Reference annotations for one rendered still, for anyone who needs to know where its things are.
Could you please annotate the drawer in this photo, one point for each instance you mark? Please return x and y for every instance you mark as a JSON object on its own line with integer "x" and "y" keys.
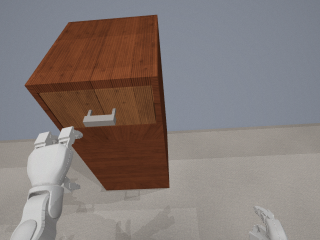
{"x": 134, "y": 105}

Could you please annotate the robot left hand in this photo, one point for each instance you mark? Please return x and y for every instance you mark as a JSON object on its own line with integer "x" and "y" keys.
{"x": 50, "y": 161}

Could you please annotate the robot right hand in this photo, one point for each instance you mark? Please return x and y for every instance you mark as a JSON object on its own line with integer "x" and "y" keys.
{"x": 273, "y": 229}

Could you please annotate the cabinet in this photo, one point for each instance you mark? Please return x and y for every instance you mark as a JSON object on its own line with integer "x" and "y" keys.
{"x": 111, "y": 53}

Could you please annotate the left robot forearm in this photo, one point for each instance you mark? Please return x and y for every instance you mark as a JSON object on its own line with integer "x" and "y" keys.
{"x": 40, "y": 214}

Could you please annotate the handle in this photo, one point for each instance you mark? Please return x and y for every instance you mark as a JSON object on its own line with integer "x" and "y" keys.
{"x": 100, "y": 120}

